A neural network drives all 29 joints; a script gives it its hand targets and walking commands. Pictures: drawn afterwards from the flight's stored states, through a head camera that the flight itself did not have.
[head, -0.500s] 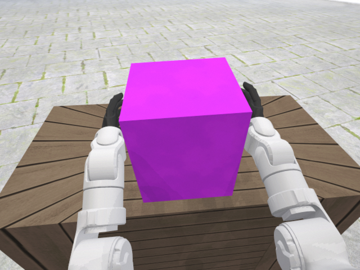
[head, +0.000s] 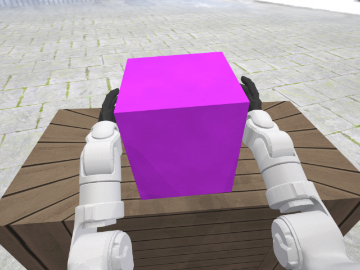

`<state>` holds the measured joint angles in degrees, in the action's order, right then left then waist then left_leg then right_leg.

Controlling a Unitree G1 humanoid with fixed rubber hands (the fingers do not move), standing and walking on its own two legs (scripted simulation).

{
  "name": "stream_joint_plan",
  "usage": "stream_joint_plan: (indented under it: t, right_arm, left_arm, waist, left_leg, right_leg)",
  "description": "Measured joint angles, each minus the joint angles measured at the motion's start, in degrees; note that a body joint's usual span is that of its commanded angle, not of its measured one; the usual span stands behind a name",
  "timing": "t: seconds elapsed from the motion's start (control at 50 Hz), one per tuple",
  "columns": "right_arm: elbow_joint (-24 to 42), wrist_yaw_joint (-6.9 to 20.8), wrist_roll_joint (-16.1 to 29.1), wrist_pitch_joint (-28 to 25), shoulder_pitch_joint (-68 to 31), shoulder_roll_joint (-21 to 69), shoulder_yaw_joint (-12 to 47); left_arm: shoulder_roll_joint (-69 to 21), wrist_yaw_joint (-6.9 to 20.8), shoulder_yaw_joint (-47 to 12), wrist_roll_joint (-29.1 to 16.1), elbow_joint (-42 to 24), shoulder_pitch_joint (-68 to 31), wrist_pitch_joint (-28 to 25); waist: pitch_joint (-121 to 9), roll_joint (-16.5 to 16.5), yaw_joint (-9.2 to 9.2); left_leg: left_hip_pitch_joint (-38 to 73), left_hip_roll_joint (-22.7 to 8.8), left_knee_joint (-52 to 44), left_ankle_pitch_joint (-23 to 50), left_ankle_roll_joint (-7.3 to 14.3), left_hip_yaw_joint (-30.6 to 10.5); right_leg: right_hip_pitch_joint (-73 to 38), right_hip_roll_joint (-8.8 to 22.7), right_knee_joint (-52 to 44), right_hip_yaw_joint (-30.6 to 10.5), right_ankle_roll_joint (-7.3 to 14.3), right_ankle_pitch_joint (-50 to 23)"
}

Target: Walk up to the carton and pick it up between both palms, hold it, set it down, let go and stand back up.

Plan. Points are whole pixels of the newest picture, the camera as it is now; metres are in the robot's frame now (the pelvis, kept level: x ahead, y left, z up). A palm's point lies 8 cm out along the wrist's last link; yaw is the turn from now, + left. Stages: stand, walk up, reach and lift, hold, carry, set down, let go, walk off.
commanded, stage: hold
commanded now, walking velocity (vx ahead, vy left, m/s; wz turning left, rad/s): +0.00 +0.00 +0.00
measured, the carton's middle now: (180, 127) +0.38 +0.01 +0.19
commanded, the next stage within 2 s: none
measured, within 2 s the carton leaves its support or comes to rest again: neither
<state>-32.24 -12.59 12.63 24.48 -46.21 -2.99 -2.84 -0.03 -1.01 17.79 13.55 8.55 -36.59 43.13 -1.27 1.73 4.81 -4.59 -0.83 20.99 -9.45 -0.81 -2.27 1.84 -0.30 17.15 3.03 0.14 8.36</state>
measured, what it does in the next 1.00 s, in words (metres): stands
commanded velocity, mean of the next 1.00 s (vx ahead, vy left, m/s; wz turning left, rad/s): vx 0.00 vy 0.00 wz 0.00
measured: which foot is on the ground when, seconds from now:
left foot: down 0.00-1.00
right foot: down 0.00-1.00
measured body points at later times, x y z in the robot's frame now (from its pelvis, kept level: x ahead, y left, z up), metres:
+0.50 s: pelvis +0.01 +0.00 +0.00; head -0.05 +0.02 +0.45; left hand +0.39 +0.16 +0.21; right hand +0.40 -0.14 +0.23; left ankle +0.03 +0.12 -0.75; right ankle +0.02 -0.12 -0.75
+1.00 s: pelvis +0.01 +0.00 +0.00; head -0.05 +0.02 +0.45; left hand +0.38 +0.16 +0.21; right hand +0.39 -0.15 +0.23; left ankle +0.03 +0.12 -0.75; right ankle +0.02 -0.12 -0.75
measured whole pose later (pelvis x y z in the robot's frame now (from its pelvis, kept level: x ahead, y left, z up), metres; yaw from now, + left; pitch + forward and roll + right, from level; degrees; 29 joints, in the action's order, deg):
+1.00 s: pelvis +0.01 +0.00 +0.00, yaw +0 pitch -7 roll -1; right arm -28.6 -13.5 14.5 26.7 -44.3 -4.1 -0.8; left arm -1.1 -0.9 17.7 13.9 5.3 -34.8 44.9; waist -1.4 1.2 5.2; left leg -3.5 -0.9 21.0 -10.4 -0.7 -2.0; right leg 0.6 -0.4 16.6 2.7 0.0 9.0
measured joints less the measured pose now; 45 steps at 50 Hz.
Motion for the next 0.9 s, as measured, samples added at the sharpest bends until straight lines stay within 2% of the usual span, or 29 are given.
stream_joint_plan:
  t: [0.24,0.42,0.66,0.9]
  right_arm:
    - [-4.22,0.41,-1.36,-0.73,-1.53,-0.22,-0.52]
    - [-1.23,-0.71,1.17,-0.61,-0.72,-0.93,1.57]
    - [2.64,-1.19,2.62,1.08,1.69,-1.05,2.65]
    - [5.77,-1.47,2.94,2.25,2.97,-1.36,2.83]
  left_arm:
    - [0.13,0.59,1.11,0.74,5.09,-2.4,-1.07]
    - [0.29,-0.1,0.32,-0.69,1.83,-0.41,-1.37]
    - [-0.15,-0.06,-0.95,-0.41,-2.67,2.72,0.43]
    - [-0.98,-0.16,-0.93,-0.26,-5.15,3.24,1.47]
  waist:
    - [-0.49,-0.14,0.09]
    - [-1.16,-0.18,0.08]
    - [-0.58,-0.25,1.03]
    - [-0.12,-0.69,0.9]
  left_leg:
    - [-0.44,0.04,-0.76,0.54,0.12,0.21]
    - [-0.85,-0.17,0.09,-0.37,-0.01,0.0]
    - [0.32,0.02,0.61,-1.33,-0.04,-0.62]
    - [0.72,-0.07,0.61,-1.41,0.1,0.07]
  right_leg:
    - [0.82,0.05,-0.09,-0.21,0.01,-0.23]
    - [0.74,-0.19,-0.19,-0.03,0.02,0.21]
    - [-1.23,-0.06,-0.85,0.58,-0.17,0.78]
    - [-1.24,-0.11,-0.6,-0.13,-0.23,0.73]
